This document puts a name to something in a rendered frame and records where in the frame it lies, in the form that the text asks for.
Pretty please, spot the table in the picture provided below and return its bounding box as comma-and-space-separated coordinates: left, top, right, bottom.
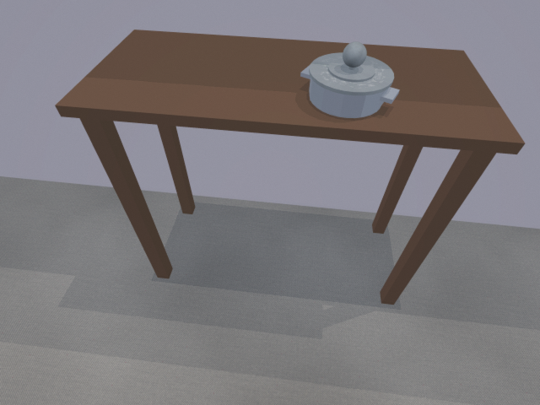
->
55, 30, 525, 305

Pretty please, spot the pot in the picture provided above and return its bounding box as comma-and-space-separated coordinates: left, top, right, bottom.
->
300, 65, 400, 118

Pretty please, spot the lid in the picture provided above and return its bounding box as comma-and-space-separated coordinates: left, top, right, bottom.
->
309, 52, 394, 95

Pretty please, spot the knob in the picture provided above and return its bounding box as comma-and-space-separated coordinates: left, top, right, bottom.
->
343, 41, 367, 68

